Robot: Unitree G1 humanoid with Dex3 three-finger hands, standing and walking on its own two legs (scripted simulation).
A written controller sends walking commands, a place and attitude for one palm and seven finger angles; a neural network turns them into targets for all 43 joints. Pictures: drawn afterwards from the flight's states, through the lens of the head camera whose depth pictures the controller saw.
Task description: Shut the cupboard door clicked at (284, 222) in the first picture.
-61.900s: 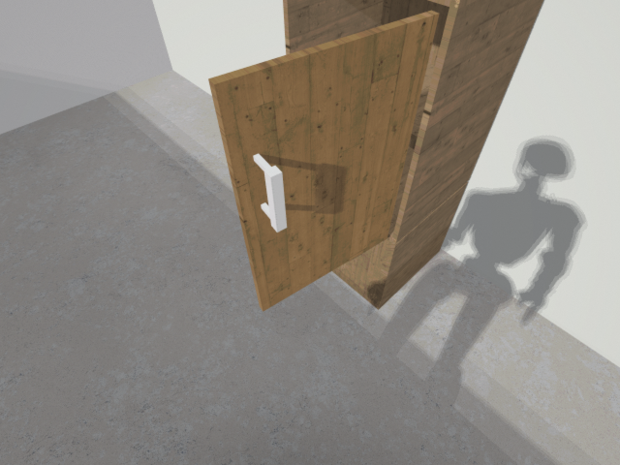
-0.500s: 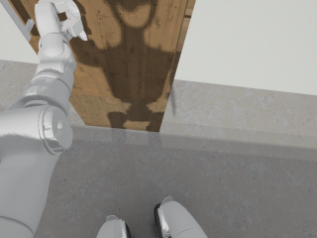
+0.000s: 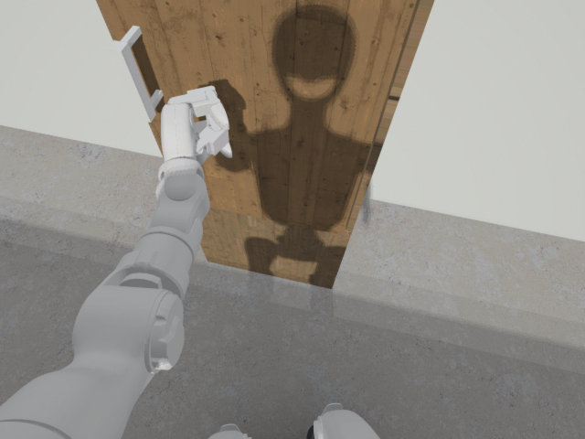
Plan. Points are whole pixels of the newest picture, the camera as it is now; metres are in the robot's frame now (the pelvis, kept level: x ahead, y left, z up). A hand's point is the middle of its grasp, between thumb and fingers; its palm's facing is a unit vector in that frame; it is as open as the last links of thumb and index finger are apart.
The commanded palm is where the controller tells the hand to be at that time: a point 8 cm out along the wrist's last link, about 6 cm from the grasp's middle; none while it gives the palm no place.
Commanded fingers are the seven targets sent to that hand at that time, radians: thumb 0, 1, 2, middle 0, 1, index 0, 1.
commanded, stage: draw the hand back to the body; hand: left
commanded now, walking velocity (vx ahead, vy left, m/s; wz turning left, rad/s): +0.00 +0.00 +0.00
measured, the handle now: (140, 76) +0.63 +0.18 +0.10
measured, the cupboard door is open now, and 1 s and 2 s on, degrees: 0 0 0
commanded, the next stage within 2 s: step back with the hand held close in 1.64 s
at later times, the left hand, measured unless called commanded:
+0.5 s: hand (143, 183) +0.39 +0.13 +0.15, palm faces +0.09 -1.00 -0.02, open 3.1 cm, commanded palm +0.35 +0.18 +0.15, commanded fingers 0.00 0.90 0.90 -1.22 -1.41 -1.22 -1.41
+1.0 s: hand out of the picture +0.24 +0.22 +0.19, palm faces +0.32 -0.90 -0.28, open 4.2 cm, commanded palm +0.19 +0.27 +0.20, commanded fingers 0.00 0.90 0.90 -0.53 -0.66 -0.53 -0.66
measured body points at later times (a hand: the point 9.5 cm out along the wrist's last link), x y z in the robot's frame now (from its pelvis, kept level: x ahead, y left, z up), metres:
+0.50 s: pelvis +0.00 +0.00 +0.03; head +0.02 -0.01 +0.48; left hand +0.38 +0.19 +0.15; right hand +0.08 -0.26 -0.09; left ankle -0.02 +0.11 -0.69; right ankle +0.02 -0.10 -0.69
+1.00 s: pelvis -0.01 +0.01 +0.05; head -0.03 -0.02 +0.50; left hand +0.22 +0.27 +0.20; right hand +0.18 -0.19 -0.04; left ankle -0.02 +0.11 -0.69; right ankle +0.02 -0.10 -0.69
